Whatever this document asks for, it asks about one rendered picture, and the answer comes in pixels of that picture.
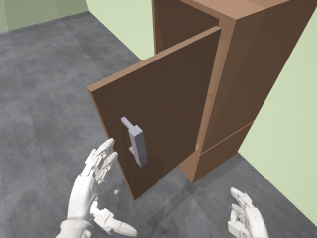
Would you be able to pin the left robot hand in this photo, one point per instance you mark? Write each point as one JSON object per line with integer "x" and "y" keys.
{"x": 87, "y": 187}

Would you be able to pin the handle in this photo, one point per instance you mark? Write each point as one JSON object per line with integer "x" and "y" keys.
{"x": 138, "y": 148}

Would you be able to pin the cupboard door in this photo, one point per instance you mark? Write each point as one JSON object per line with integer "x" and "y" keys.
{"x": 164, "y": 95}

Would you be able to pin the left robot forearm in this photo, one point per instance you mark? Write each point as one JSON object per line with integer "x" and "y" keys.
{"x": 75, "y": 228}

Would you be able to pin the right robot hand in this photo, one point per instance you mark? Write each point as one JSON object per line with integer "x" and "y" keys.
{"x": 251, "y": 224}

